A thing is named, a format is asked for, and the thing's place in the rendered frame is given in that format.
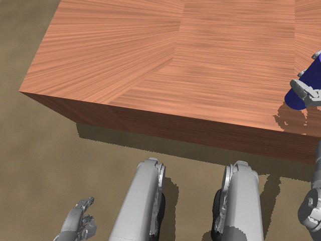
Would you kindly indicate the left robot foot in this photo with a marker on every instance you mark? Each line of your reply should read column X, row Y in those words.
column 160, row 216

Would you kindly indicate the right robot foot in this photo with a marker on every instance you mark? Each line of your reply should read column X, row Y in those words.
column 215, row 235

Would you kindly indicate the can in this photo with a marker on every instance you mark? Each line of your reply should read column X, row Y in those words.
column 311, row 77

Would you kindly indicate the left robot arm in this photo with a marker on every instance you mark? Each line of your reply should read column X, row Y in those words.
column 67, row 235

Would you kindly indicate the left robot hand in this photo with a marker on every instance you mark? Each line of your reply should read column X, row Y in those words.
column 75, row 220

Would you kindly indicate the right robot hand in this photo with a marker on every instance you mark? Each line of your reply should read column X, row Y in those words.
column 301, row 89

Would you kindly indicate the right robot arm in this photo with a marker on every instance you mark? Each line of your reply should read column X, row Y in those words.
column 309, row 213

